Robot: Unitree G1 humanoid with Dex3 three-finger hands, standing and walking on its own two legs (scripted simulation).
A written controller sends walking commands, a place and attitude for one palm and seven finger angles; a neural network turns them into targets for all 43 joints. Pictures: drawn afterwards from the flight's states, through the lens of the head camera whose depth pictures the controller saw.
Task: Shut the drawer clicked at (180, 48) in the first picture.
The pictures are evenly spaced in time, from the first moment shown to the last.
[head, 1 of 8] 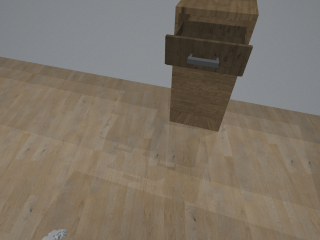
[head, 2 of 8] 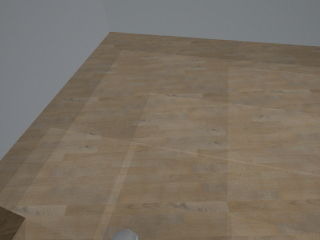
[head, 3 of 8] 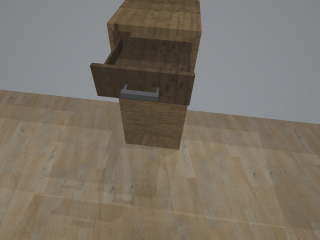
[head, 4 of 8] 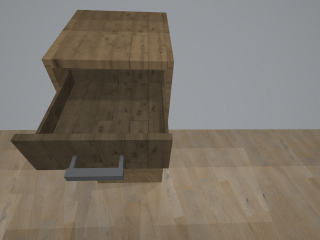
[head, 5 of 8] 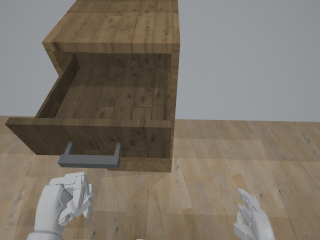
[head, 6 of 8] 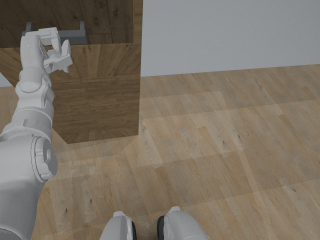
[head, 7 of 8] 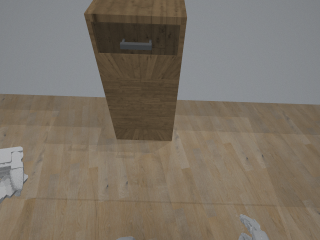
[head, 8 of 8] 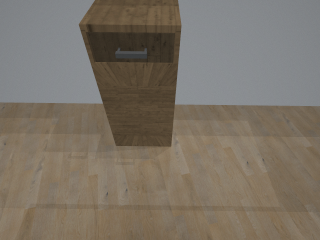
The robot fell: no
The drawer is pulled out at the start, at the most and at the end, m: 0.29 0.29 0.00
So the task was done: yes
